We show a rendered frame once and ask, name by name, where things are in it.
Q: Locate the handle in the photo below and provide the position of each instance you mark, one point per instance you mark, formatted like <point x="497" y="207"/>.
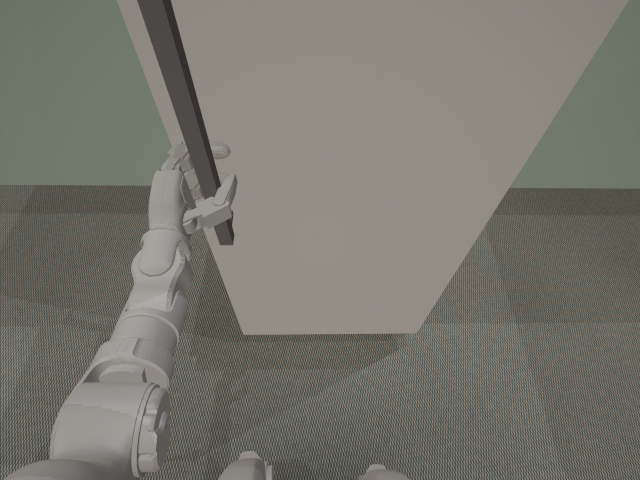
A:
<point x="164" y="34"/>

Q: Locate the left robot shin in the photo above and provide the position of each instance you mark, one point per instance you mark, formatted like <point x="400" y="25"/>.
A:
<point x="249" y="454"/>

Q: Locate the robot left thigh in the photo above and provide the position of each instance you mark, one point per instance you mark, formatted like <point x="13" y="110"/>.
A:
<point x="248" y="469"/>

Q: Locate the robot left hand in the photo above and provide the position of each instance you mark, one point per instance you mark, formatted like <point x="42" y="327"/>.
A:
<point x="172" y="193"/>

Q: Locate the robot left forearm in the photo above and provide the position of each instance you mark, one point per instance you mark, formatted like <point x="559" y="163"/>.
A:
<point x="142" y="345"/>

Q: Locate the fridge door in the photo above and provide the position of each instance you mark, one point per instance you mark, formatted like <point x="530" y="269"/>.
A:
<point x="372" y="140"/>

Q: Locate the left robot upper arm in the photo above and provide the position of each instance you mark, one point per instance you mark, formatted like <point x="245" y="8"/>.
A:
<point x="107" y="431"/>

